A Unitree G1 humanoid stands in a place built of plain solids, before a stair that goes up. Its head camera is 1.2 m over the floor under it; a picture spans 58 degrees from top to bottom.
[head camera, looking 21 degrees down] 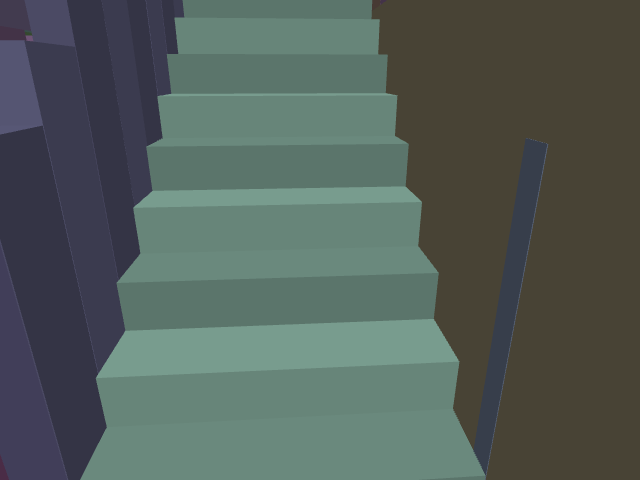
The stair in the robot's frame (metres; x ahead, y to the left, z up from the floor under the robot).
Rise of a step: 0.18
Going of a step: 0.25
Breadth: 1.09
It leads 4 degrees to the left of straight ahead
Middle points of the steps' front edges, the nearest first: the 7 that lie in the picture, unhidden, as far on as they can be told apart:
1.07 0.11 0.37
1.32 0.13 0.56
1.57 0.15 0.74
1.82 0.17 0.92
2.07 0.18 1.11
2.32 0.20 1.29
2.57 0.22 1.48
